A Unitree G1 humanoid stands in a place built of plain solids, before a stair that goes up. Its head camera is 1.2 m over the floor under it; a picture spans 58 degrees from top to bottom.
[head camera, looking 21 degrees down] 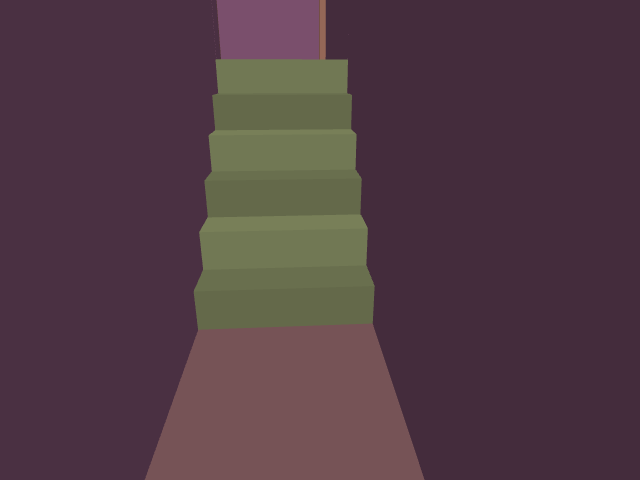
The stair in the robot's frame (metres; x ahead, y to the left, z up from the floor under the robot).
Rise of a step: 0.21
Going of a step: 0.25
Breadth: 0.89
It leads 4 degrees to the left of straight ahead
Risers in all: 6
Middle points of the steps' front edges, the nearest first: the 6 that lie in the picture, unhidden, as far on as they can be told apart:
1.90 0.17 0.22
2.15 0.19 0.43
2.39 0.20 0.65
2.64 0.22 0.86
2.89 0.24 1.08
3.14 0.25 1.29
